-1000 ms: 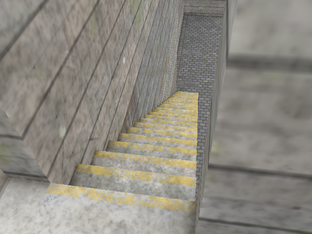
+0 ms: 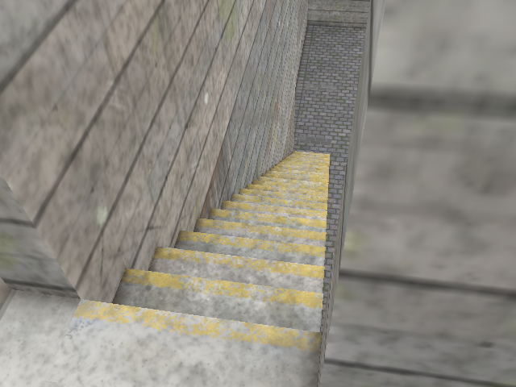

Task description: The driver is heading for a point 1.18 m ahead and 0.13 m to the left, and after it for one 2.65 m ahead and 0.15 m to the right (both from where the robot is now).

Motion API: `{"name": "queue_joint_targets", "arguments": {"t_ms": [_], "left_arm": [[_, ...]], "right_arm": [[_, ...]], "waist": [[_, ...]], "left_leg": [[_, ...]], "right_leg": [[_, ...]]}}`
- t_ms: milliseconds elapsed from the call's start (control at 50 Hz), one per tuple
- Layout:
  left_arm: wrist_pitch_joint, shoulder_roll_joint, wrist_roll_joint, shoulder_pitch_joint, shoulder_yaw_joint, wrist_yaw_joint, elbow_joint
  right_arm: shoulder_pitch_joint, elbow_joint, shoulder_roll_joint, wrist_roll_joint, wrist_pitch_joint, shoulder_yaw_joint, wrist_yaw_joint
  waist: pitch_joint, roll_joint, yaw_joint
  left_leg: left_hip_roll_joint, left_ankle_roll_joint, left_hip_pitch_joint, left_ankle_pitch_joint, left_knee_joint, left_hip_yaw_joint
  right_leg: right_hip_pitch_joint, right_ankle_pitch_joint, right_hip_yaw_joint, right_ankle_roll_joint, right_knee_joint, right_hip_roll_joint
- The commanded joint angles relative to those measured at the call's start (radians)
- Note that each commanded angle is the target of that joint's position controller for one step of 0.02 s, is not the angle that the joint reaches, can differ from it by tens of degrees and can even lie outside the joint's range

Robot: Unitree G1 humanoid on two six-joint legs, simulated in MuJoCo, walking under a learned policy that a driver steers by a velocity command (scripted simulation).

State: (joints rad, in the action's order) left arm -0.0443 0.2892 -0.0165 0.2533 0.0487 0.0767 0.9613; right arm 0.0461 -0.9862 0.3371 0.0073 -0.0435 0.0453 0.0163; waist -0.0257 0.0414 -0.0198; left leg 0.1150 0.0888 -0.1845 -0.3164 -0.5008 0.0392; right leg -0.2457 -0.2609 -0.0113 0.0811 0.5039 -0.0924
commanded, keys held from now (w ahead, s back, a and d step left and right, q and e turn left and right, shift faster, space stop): w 1.00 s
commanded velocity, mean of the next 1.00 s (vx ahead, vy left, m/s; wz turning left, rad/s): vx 0.00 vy -0.06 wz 0.00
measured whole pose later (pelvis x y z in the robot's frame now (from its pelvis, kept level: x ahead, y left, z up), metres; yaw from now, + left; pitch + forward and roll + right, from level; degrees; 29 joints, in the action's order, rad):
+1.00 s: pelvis +0.00 +0.01 +0.01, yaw -1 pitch +1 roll +0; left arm -0.03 0.29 0.00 0.27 0.05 0.06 0.97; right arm 0.07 -0.99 0.31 0.02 -0.05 0.03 0.00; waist -0.03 0.03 -0.02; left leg 0.09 0.05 -0.15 -0.28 -0.43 0.07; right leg -0.23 -0.24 -0.05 0.06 0.46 -0.07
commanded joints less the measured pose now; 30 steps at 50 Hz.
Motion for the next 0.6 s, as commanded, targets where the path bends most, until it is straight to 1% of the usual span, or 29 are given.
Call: {"name": "queue_joint_targets", "arguments": {"t_ms": [20, 40, 60, 100, 160, 180, 280, 300, 360, 380, 440, 520, 580, 600], "left_arm": [[-0.014, 0.175, 0.007, 0.029, 0.028, 0.037, -0.024], [-0.017, 0.183, 0.011, 0.027, 0.031, 0.038, -0.019], [-0.019, 0.181, 0.013, 0.022, 0.031, 0.036, -0.016], [-0.022, 0.167, 0.014, 0.02, 0.03, 0.029, -0.006], [-0.023, 0.149, 0.014, 0.023, 0.027, 0.023, 0.012], [-0.023, 0.153, 0.013, 0.013, 0.03, 0.018, 0.015], [-0.019, 0.153, 0.018, 0.019, 0.034, 0.006, 0.036], [-0.016, 0.13, 0.018, 0.035, 0.027, 0.002, 0.043], [-0.011, 0.152, 0.019, 0.025, 0.032, -0.007, 0.038], [-0.007, 0.158, 0.017, 0.025, 0.035, -0.013, 0.032], [0.001, 0.162, 0.022, 0.018, 0.039, -0.034, 0.013], [0.009, 0.162, 0.024, 0.038, 0.044, -0.062, -0.011], [0.014, 0.164, 0.022, 0.064, 0.048, -0.074, -0.029], [0.012, 0.187, 0.021, 0.052, 0.056, -0.072, -0.043]], "right_arm": [[-0.013, 0.014, 0.102, 0.0, 0.008, 0.007, 0.021], [-0.015, 0.01, 0.11, 0.004, 0.008, 0.007, 0.023], [-0.02, 0.009, 0.115, 0.005, 0.005, 0.007, 0.023], [-0.034, 0.012, 0.112, 0.004, -0.004, 0.005, 0.022], [-0.033, 0.016, 0.11, 0.0, -0.009, 0.003, 0.022], [-0.037, 0.02, 0.102, -0.001, -0.01, -0.001, 0.022], [-0.026, 0.025, 0.115, 0.001, -0.013, 0.003, 0.018], [-0.03, 0.031, 0.116, 0.001, -0.015, 0.008, 0.01], [-0.037, 0.038, 0.124, 0.004, -0.019, 0.012, 0.002], [-0.041, 0.045, 0.128, 0.008, -0.022, 0.014, -0.005], [-0.054, 0.059, 0.146, 0.011, -0.029, 0.022, -0.023], [-0.051, 0.077, 0.16, 0.013, -0.034, 0.034, -0.046], [-0.051, 0.09, 0.157, 0.014, -0.034, 0.037, -0.061], [-0.052, 0.089, 0.146, 0.012, -0.03, 0.031, -0.055]], "waist": [[0.012, -0.057, -0.008], [0.01, -0.058, -0.006], [0.017, -0.06, -0.004], [0.031, -0.064, 0.003], [0.048, -0.069, 0.005], [0.05, -0.077, 0.005], [0.055, -0.055, 0.011], [0.057, -0.062, 0.006], [0.054, -0.04, 0.007], [0.06, -0.05, 0.004], [0.059, -0.016, 0.003], [0.065, 0.002, 0.0], [0.067, 0.002, 0.002], [0.064, 0.009, 0.008]], "left_leg": [[0.004, -0.012, -0.015, 0.08, 0.07, 0.004], [-0.002, -0.019, -0.012, 0.083, 0.086, 0.007], [-0.004, -0.031, -0.003, 0.092, 0.095, 0.01], [-0.003, -0.051, 0.007, 0.116, 0.107, 0.008], [-0.002, -0.064, 0.013, 0.142, 0.115, 0.006], [-0.001, -0.07, 0.012, 0.151, 0.116, 0.004], [0.002, -0.093, 0.01, 0.168, 0.129, -0.003], [0.003, -0.091, 0.012, 0.165, 0.122, 0.0], [0.011, -0.106, 0.001, 0.172, 0.128, -0.01], [0.02, -0.113, 0.009, 0.17, 0.127, -0.014], [0.04, -0.147, 0.001, 0.182, 0.136, -0.035], [0.069, -0.188, -0.001, 0.196, 0.142, -0.064], [0.074, -0.197, -0.021, 0.187, 0.132, -0.061], [0.068, -0.195, -0.037, 0.171, 0.132, -0.053]], "right_leg": [[0.03, 0.065, -0.249, 0.049, -0.184, 0.193], [0.036, 0.037, -0.232, 0.04, -0.187, 0.179], [0.046, 0.047, -0.218, 0.038, -0.184, 0.17], [0.068, 0.109, -0.202, 0.045, -0.171, 0.167], [0.093, 0.218, -0.182, 0.051, -0.149, 0.164], [0.1, 0.254, -0.174, 0.052, -0.14, 0.163], [0.108, 0.306, -0.15, 0.052, -0.121, 0.15], [0.106, 0.305, -0.149, 0.051, -0.113, 0.145], [0.098, 0.301, -0.14, 0.05, -0.101, 0.138], [0.088, 0.287, -0.136, 0.053, -0.103, 0.134], [0.074, 0.283, -0.127, 0.059, -0.083, 0.123], [0.056, 0.295, -0.121, 0.071, -0.049, 0.117], [0.062, 0.3, -0.13, 0.091, -0.042, 0.125], [0.075, 0.31, -0.142, 0.104, -0.061, 0.137]]}}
